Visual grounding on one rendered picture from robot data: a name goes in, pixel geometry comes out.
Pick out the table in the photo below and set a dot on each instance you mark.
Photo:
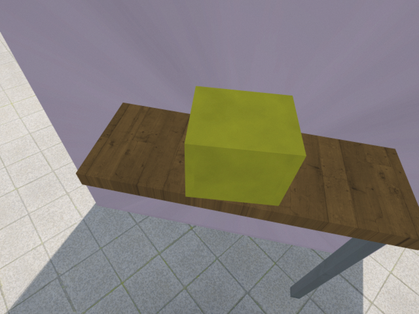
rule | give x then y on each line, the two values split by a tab
342	187

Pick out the carton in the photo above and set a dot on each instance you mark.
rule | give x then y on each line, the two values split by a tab
242	146

